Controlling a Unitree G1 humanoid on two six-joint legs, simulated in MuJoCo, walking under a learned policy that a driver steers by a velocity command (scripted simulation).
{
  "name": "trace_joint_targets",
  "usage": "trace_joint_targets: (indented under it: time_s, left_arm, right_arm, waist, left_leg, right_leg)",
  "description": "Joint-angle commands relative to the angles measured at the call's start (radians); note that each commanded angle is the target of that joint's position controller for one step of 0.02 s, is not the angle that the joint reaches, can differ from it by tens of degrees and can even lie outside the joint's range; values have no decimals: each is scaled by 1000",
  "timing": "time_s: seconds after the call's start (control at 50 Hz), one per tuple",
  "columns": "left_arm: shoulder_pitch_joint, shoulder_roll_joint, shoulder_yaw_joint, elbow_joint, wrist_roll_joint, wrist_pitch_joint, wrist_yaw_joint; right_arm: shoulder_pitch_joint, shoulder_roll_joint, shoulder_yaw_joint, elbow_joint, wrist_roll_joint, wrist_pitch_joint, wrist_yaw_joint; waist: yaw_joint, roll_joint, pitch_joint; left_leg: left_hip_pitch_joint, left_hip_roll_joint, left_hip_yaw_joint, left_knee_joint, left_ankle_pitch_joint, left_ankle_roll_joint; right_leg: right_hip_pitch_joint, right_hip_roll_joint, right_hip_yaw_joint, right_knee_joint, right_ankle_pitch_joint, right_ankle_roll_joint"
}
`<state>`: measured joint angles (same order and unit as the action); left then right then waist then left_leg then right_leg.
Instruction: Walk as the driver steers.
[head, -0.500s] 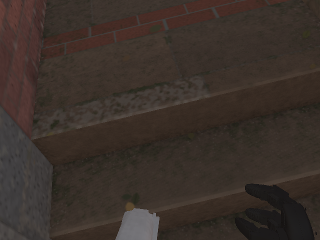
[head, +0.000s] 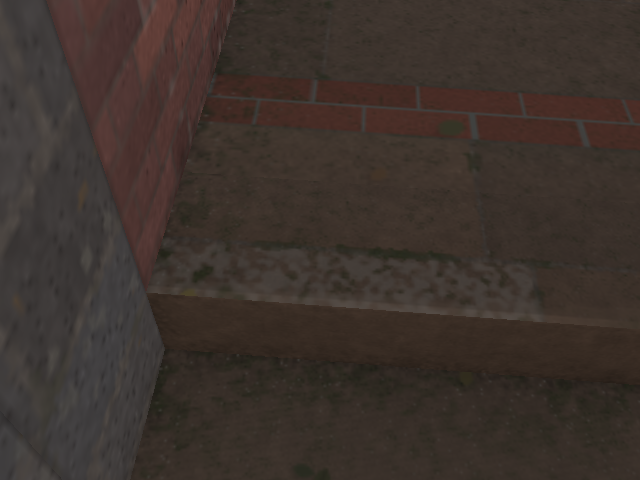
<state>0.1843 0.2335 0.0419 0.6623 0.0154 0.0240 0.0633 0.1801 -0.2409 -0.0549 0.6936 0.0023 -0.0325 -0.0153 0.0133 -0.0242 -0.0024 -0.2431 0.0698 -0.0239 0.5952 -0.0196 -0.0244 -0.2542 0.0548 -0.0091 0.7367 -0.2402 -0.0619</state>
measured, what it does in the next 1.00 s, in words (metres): climbs: right foot 0.17 m higher, then left foot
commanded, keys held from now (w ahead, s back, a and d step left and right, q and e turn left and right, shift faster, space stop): shift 0.06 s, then e+shift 0.50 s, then shift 0.18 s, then q+shift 0.26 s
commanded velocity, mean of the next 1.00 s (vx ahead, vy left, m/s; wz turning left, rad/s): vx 0.00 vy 0.00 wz -0.21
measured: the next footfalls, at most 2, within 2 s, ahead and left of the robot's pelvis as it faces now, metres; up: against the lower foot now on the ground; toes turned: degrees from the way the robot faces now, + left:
right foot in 0.28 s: +0.19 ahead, -0.10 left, +0.17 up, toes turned +3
left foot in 1.00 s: +0.19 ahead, +0.14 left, +0.17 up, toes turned -9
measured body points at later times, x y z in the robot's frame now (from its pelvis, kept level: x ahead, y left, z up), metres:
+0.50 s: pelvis +0.10 -0.04 +0.12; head +0.10 -0.07 +0.57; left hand +0.19 +0.24 +0.03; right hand +0.36 -0.26 +0.09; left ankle +0.08 +0.14 -0.32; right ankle +0.15 -0.10 -0.59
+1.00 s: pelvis +0.21 -0.03 +0.16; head +0.22 -0.02 +0.61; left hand +0.42 +0.10 +0.05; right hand +0.27 -0.27 +0.04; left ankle +0.17 +0.14 -0.56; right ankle +0.15 -0.10 -0.59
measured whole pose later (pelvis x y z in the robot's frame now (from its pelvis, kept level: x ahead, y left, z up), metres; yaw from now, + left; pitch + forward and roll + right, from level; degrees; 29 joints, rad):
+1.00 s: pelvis +0.21 -0.03 +0.16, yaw -12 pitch +3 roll +1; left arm 0.14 0.07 -0.02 0.64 0.00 0.03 0.02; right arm 0.26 -0.13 0.00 0.73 0.03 0.00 -0.03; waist -0.01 -0.04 -0.05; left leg -0.26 0.06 -0.02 0.65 -0.13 0.01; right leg -0.19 0.14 0.19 0.42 -0.23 -0.08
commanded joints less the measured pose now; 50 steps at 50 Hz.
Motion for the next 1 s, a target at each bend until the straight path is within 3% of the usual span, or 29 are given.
trace_joint_targets:
  time_s: [0.02, 0.04, 0.06, 0.1, 0.14, 0.18, 0.2, 0.22, 0.24, 0.28, 0.3, 0.32, 0.34, 0.36, 0.4, 0.46, 0.5, 0.52, 0.54, 0.56, 0.64, 0.7, 0.78, 0.84, 0.88, 0.9, 0.94, 0.98, 1.0]
  left_arm:
    - [-12, -113, -34, -128, -2, -88, -56]
    - [96, -129, -40, -85, -42, -95, -59]
    - [68, -92, -44, -96, -49, -89, -58]
    - [-31, -70, -64, -150, -38, -47, -60]
    - [-83, -68, -87, -238, -36, -10, -68]
    - [-277, -75, -119, -362, -38, 44, -34]
    - [-233, -58, -101, -343, -34, 57, -23]
    - [-141, -11, -69, -303, -31, 63, -18]
    - [13, 26, -48, -259, -6, 72, -9]
    - [91, 108, -4, -237, 4, 85, 14]
    - [118, 143, 20, -213, -3, 90, 12]
    - [174, 278, 65, -176, 8, 76, 24]
    - [136, 319, 58, -185, 36, 36, 25]
    - [88, 241, 23, -180, 39, -2, 22]
    - [91, 143, 17, -87, -40, -39, 5]
    - [3, 86, 8, -105, -57, -32, -8]
    - [17, 107, 14, -106, -41, -29, -15]
    - [15, 126, 22, -102, -49, -33, -20]
    - [86, 128, 22, -90, -30, -20, -11]
    - [128, 141, 24, -92, -23, -17, -10]
    - [92, 132, 15, -113, -20, 22, -2]
    - [121, 130, 17, -118, -23, 20, 11]
    - [150, 87, 6, -91, -33, 4, 17]
    - [89, 8, -19, -63, -20, -9, -1]
    - [-55, -45, -32, -87, 3, -15, -27]
    - [-67, -41, -25, -85, 6, -12, -38]
    - [59, 0, -6, -44, -10, -1, -44]
    - [-35, 61, 14, -98, -29, -8, -32]
    - [-64, 80, 18, -113, -13, -19, -25]
  right_arm:
    - [314, -110, 1, 181, -89, -53, 1]
    - [382, -103, -8, 198, -139, -77, -12]
    - [413, -87, -12, 225, -116, -64, -12]
    - [298, -104, -23, 181, -26, 13, -30]
    - [33, -124, -7, 93, 7, 74, -47]
    - [-126, -229, -20, 1, -2, 114, -73]
    - [-157, -284, -37, -30, -27, 106, -72]
    - [-101, -317, -48, 5, -17, 84, -77]
    - [-72, -340, -56, 28, -9, 62, -75]
    - [-17, -300, -52, 33, 30, 40, -56]
    - [-4, -253, -43, 24, 12, 36, -51]
    - [-57, -161, -18, -59, -46, 35, -40]
    - [-140, -128, -24, -77, -40, 13, 2]
    - [-167, -43, -3, -139, -35, 1, 29]
    - [-188, 60, 52, -220, -52, 3, 19]
    - [-57, -3, 44, -225, -38, 8, 1]
    - [-72, -2, 30, -233, -22, 12, -36]
    - [-75, 6, 30, -233, -24, 17, -42]
    - [-100, 67, 44, -224, -31, 22, -49]
    - [-104, 67, 41, -230, -25, 24, -56]
    - [-172, 97, 46, -264, 1, 19, -66]
    - [-190, 96, 47, -283, -3, 35, -84]
    - [-152, 77, 52, -271, 8, 34, -71]
    - [-30, 108, 64, -196, 22, 33, -46]
    - [11, 145, 77, -141, 14, 26, -27]
    - [-28, 160, 82, -125, 14, 21, -22]
    - [-34, 79, 39, -59, 39, 15, -13]
    - [64, -59, -10, -9, 30, 6, -9]
    - [156, -114, -23, 37, 31, 3, -19]
  waist:
    - [-9, 414, -13]
    - [-42, 327, -152]
    - [-77, 154, -191]
    - [-64, 15, -167]
    - [74, 41, -40]
    - [81, 167, 42]
    - [98, 238, -29]
    - [120, 259, -99]
    - [172, 314, -187]
    - [172, 281, -222]
    - [176, 215, -193]
    - [146, -204, -170]
    - [136, -184, -181]
    - [81, -166, -115]
    - [20, -45, 98]
    - [-46, -24, 100]
    - [-42, 3, 77]
    - [-53, -2, 54]
    - [-12, -36, 11]
    - [7, -24, -28]
    - [20, -106, -95]
    - [50, -161, -90]
    - [65, -165, -141]
    - [17, -132, -158]
    - [-29, -105, -128]
    - [-5, -129, -108]
    - [65, -121, -94]
    - [-6, -108, -120]
    - [-11, -53, -144]
  left_leg:
    - [584, 216, -141, -165, 1604, 143]
    - [748, 382, -203, -19, 1867, 260]
    - [797, 394, -192, -6, 1655, 262]
    - [768, 358, -133, -70, 939, 205]
    - [301, 229, 119, -230, 595, 115]
    - [-132, 163, 235, -467, 584, 132]
    - [-148, 236, 211, -511, 973, 172]
    - [6, 237, 250, -419, 1282, 191]
    - [152, 281, 250, -304, 1683, 203]
    - [299, 252, 210, -30, 1610, 203]
    - [160, 209, 172, 134, 1228, 195]
    - [-276, -62, 127, 588, 93, 117]
    - [-399, -235, -158, 1262, -322, 53]
    - [-537, -208, -240, 1566, -318, 65]
    - [-692, -150, -167, 1580, -266, 72]
    - [-666, -99, -117, 1456, -171, 67]
    - [-679, -104, -70, 1439, -159, 65]
    - [-663, -109, -36, 1416, -145, 61]
    - [-731, -150, 15, 1599, -190, 45]
    - [-785, -153, -4, 1655, -225, 28]
    - [-845, -121, 30, 1644, -241, -6]
    - [-847, -101, 37, 1582, -280, -18]
    - [-819, -75, 8, 1450, -345, -37]
    - [-617, -29, -53, 1209, -332, -21]
    - [-341, 12, -13, 748, -217, 3]
    - [-191, 6, 45, 486, -220, 15]
    - [-51, -57, 93, 112, -197, 16]
    - [-88, -75, 41, -228, -4, 42]
    - [-9, -37, -4, -328, 225, 61]
  right_leg:
    - [-677, 118, -30, 1275, -658, 132]
    - [-909, 161, 155, 1576, -744, 149]
    - [-1055, 152, 185, 1719, -719, 132]
    - [-1207, 65, 194, 1709, -677, 98]
    - [-966, -34, 104, 1291, -555, 119]
    - [-582, -109, -85, 834, -326, 147]
    - [-341, -94, -94, 805, -188, 129]
    - [-332, -45, -168, 820, -281, 101]
    - [-291, -17, -154, 812, -286, 59]
    - [-308, 52, -43, 483, -271, -56]
    - [-205, 89, 76, 248, -225, -121]
    - [-57, -129, 774, -149, -382, -313]
    - [-106, -255, 1305, -507, -577, -399]
    - [-184, -275, 1247, -538, -465, -315]
    - [-296, -154, 859, -369, -508, -185]
    - [-296, -41, 553, -316, -306, -115]
    - [-262, -31, 492, -285, -49, -111]
    - [-252, -28, 459, -267, 80, -93]
    - [-167, -54, 494, -253, 305, -106]
    - [-78, -74, 530, -253, 404, -101]
    - [55, -119, 482, -204, 385, -134]
    - [105, -143, 503, -204, 439, -152]
    - [232, -189, 516, -190, 577, -192]
    - [169, -195, 447, -206, 662, -204]
    - [19, -182, 361, -286, 749, -183]
    - [-34, -191, 309, -358, 836, -161]
    - [119, -196, 307, -386, 1128, -131]
    - [431, -145, 247, -243, 1372, -36]
    - [426, -114, 223, -156, 1178, 9]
